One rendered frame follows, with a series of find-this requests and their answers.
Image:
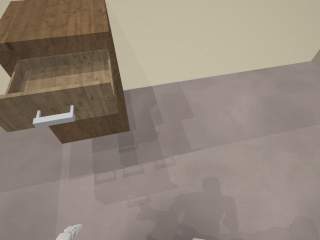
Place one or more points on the left robot hand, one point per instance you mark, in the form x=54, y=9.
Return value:
x=70, y=232

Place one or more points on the cabinet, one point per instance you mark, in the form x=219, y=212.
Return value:
x=41, y=28

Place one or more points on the drawer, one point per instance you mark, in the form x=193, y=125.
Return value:
x=51, y=84

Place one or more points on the handle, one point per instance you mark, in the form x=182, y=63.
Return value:
x=54, y=119

